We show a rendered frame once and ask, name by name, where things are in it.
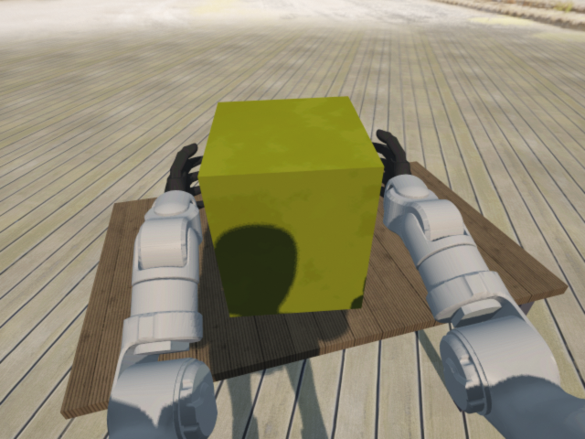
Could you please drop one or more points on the robot left hand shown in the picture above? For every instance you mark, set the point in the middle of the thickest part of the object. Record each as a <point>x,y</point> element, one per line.
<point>179,179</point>

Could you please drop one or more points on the carton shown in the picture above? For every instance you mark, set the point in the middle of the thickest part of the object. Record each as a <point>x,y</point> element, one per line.
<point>291,190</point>

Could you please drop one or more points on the robot left forearm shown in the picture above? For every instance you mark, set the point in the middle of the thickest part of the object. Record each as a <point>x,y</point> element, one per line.
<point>164,317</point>

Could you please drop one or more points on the robot right forearm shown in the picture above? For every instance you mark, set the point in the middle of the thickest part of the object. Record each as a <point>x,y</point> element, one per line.
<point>461,289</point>

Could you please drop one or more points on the table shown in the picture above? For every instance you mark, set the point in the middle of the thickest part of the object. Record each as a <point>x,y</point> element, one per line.
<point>394,303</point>

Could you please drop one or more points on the right robot upper arm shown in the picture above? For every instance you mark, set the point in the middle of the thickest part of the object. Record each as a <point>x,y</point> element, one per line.
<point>502,370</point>

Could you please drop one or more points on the robot right hand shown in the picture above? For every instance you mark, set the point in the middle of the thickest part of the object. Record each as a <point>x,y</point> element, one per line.
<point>395,163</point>

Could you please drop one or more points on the left robot upper arm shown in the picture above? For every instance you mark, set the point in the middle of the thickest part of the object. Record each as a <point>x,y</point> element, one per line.
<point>169,399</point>

